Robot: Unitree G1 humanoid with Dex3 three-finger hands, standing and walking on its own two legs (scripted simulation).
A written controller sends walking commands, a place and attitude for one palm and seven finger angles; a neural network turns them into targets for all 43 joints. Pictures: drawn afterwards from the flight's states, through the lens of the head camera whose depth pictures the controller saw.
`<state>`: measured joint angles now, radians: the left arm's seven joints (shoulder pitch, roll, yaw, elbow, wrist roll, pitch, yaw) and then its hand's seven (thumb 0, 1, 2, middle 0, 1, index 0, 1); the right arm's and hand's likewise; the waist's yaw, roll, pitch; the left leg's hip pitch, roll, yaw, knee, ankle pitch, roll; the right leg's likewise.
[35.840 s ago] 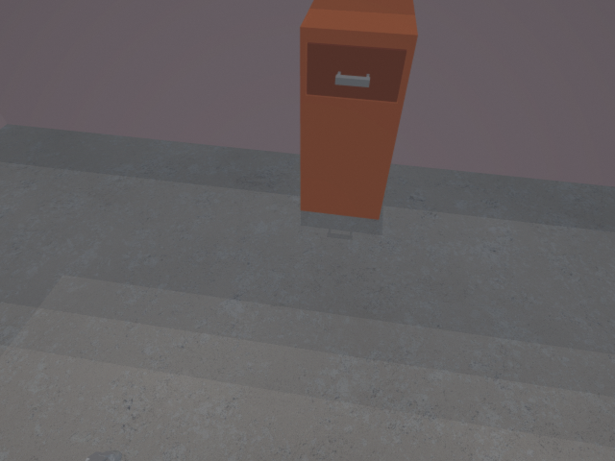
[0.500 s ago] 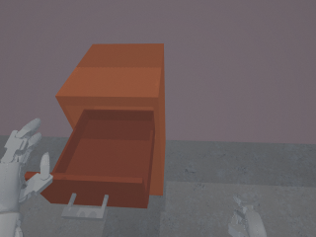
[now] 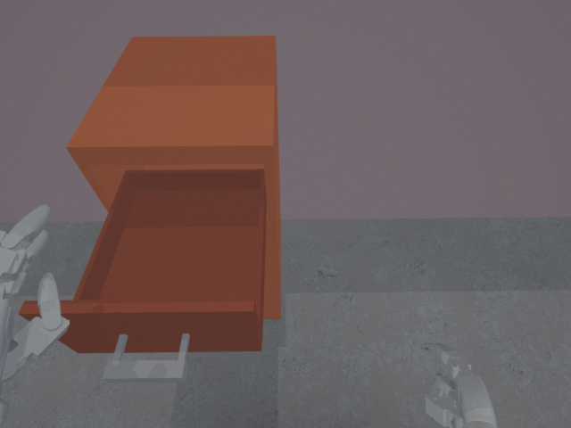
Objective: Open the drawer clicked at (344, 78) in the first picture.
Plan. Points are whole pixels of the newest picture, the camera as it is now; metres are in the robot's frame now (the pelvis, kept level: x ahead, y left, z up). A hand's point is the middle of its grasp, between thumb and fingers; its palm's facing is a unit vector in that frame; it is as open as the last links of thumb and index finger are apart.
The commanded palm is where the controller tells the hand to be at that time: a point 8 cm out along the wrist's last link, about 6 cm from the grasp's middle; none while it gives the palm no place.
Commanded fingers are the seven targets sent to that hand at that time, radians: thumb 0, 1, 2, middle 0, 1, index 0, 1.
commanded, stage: step back with the hand held close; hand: left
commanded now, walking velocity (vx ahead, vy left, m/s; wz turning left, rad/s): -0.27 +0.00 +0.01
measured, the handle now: (150, 356) +0.23 +0.23 -0.09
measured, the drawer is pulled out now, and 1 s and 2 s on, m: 0.30 0.30 0.30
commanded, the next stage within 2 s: stop stepping back and stand still in 1.00 s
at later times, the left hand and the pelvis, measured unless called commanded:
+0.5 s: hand (20, 395) +0.13 +0.23 +0.16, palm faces +0.38 -0.82 -0.42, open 7.4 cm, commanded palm +0.06 +0.28 +0.17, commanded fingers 0.00 0.90 0.90 -0.20 -0.30 -0.20 -0.30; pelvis -0.06 +0.00 -0.02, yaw +2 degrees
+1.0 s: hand out of the picture +0.05 +0.21 +0.15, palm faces +0.28 -0.83 -0.48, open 7.4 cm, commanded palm -0.03 +0.26 +0.17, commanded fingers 0.00 0.90 0.90 -0.20 -0.30 -0.20 -0.30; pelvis -0.16 -0.02 -0.01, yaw +1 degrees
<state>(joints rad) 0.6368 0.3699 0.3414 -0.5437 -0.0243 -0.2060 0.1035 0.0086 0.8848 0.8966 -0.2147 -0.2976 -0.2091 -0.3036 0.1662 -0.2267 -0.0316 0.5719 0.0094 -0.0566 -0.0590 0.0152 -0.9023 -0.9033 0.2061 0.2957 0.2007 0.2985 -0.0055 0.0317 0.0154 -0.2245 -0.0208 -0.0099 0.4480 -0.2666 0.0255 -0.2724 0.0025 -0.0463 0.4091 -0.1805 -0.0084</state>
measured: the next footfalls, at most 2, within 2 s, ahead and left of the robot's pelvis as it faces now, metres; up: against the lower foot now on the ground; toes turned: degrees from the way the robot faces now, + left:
right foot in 0.72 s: -0.08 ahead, -0.13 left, +0.00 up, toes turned -2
left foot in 0.96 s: -0.11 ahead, +0.10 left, +0.00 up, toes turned +1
